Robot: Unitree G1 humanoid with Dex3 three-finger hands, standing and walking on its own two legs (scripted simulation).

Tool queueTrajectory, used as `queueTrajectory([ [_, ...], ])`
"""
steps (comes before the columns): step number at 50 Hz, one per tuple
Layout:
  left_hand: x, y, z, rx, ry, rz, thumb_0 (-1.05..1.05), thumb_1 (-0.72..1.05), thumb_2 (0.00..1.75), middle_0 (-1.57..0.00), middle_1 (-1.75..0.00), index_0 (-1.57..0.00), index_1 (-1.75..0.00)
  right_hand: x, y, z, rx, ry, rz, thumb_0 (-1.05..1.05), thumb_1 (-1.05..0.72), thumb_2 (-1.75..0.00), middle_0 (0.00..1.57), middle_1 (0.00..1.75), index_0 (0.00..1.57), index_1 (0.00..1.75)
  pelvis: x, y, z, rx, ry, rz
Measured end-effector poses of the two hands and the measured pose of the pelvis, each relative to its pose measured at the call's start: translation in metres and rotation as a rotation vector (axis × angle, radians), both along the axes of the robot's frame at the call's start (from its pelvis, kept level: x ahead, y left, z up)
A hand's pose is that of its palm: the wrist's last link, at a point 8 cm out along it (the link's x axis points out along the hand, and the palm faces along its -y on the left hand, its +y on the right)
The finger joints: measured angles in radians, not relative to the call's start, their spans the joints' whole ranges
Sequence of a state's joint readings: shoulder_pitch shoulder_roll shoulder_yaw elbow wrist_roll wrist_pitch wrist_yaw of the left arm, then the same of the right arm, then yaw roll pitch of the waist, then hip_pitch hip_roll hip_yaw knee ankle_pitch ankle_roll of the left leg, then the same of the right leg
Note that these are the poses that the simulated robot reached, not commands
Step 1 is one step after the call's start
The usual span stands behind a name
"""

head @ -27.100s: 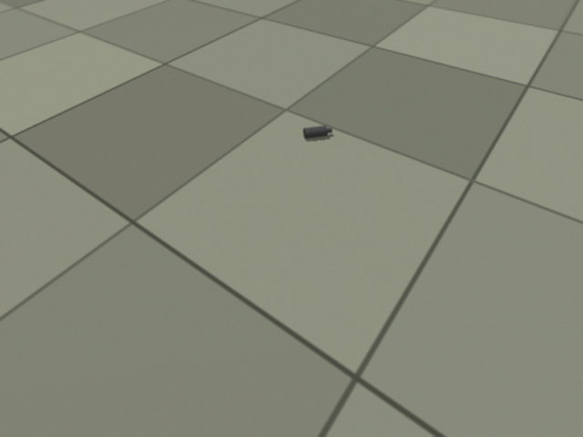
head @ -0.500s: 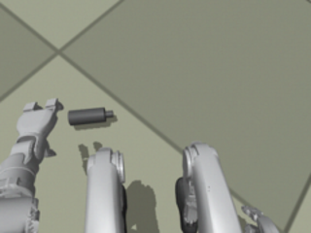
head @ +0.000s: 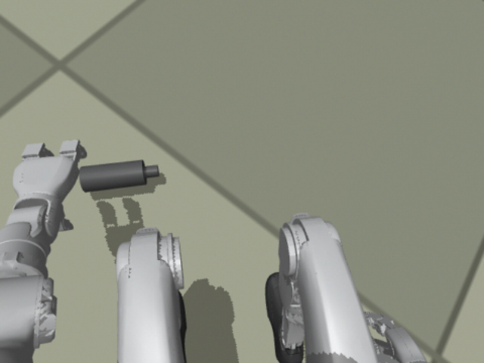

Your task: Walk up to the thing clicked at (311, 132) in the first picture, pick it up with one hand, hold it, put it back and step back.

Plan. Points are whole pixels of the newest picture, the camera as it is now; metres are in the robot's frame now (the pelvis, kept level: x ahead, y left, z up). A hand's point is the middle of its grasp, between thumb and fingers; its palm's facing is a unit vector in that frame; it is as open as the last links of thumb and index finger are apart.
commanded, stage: rise first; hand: left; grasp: from above
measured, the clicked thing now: (121, 174) +0.48 +0.25 -0.32
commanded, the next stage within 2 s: none
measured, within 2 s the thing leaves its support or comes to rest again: neither
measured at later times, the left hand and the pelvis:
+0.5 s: hand (73, 190) +0.41 +0.30 -0.19, palm faces -0.45 -0.08 -0.89, open 13.9 cm; pelvis +0.00 +0.00 -0.02, yaw -1 degrees
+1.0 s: hand (78, 184) +0.43 +0.30 -0.20, palm faces -0.45 -0.07 -0.89, open 13.8 cm; pelvis +0.01 +0.00 -0.02, yaw -1 degrees
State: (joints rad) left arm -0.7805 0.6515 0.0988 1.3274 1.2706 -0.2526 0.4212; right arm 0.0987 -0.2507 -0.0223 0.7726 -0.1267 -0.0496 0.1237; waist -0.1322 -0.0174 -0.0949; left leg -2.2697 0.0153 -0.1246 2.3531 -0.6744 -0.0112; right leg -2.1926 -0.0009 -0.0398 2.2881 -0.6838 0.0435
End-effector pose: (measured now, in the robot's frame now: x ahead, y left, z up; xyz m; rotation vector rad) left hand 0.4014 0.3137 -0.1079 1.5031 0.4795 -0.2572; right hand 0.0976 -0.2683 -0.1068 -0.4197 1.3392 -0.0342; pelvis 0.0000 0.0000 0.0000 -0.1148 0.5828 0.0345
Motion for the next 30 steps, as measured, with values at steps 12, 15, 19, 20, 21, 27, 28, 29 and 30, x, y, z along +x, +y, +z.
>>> queueTrajectory([
  [12,0.011,-0.007,-0.013,-0.003,0.005,0.02,0.0,-0.48,0.96,-0.11,-0.99,-0.12,-0.97,-0.01,-0.002,-0.01,0.006,0.041,-0.016,0.0,-0.9,-0.9,0.2,0.3,0.21,0.3,0.004,-0.002,-0.008,0.004,0.006,-0.006],
  [15,0.013,-0.008,-0.015,-0.008,0.007,0.022,0.0,-0.48,0.96,-0.11,-0.99,-0.12,-0.98,-0.013,-0.003,-0.011,0.006,0.049,-0.016,0.0,-0.9,-0.9,0.2,0.3,0.21,0.3,0.004,-0.002,-0.01,0.004,0.005,-0.007],
  [19,0.014,-0.009,-0.019,-0.012,0.01,0.019,0.0,-0.48,0.95,-0.1,-1.0,-0.12,-0.98,-0.016,-0.004,-0.013,0.005,0.058,-0.014,0.0,-0.9,-0.9,0.2,0.3,0.21,0.3,0.005,-0.003,-0.012,0.003,0.002,-0.008],
  [20,0.015,-0.009,-0.02,-0.013,0.011,0.017,0.0,-0.48,0.96,-0.1,-1.0,-0.12,-0.98,-0.016,-0.005,-0.013,0.004,0.06,-0.014,0.0,-0.9,-0.9,0.2,0.3,0.21,0.3,0.005,-0.003,-0.013,0.003,0.001,-0.009],
  [21,0.015,-0.009,-0.021,-0.013,0.011,0.016,0.0,-0.48,0.96,-0.1,-1.0,-0.12,-0.98,-0.017,-0.005,-0.013,0.003,0.062,-0.013,0.0,-0.9,-0.9,0.2,0.3,0.21,0.3,0.005,-0.003,-0.013,0.002,0.001,-0.009],
  [27,0.017,-0.009,-0.025,-0.015,0.006,0.011,0.0,-0.48,0.96,-0.1,-1.01,-0.12,-0.99,-0.019,-0.006,-0.015,-0.005,0.073,-0.007,0.0,-0.9,-0.9,0.2,0.3,0.21,0.3,0.005,-0.002,-0.016,-0.001,0.002,-0.01],
  [28,0.017,-0.009,-0.026,-0.016,0.006,0.011,0.0,-0.48,0.95,-0.11,-1.01,-0.12,-0.99,-0.019,-0.006,-0.015,-0.006,0.073,-0.005,0.0,-0.9,-0.9,0.2,0.3,0.21,0.3,0.005,-0.002,-0.017,-0.002,0.001,-0.01],
  [29,0.018,-0.009,-0.027,-0.016,0.004,0.01,0.0,-0.47,0.95,-0.11,-1.01,-0.13,-0.99,-0.019,-0.006,-0.015,-0.007,0.073,-0.004,0.0,-0.9,-0.9,0.2,0.3,0.21,0.3,0.005,-0.002,-0.017,-0.002,0.001,-0.011],
  [30,0.018,-0.009,-0.027,-0.016,0.001,0.009,0.0,-0.47,0.95,-0.11,-1.01,-0.13,-0.98,-0.019,-0.006,-0.015,-0.008,0.073,-0.004,0.0,-0.9,-0.9,0.2,0.3,0.21,0.3,0.005,-0.002,-0.018,-0.003,0.001,-0.01],
])
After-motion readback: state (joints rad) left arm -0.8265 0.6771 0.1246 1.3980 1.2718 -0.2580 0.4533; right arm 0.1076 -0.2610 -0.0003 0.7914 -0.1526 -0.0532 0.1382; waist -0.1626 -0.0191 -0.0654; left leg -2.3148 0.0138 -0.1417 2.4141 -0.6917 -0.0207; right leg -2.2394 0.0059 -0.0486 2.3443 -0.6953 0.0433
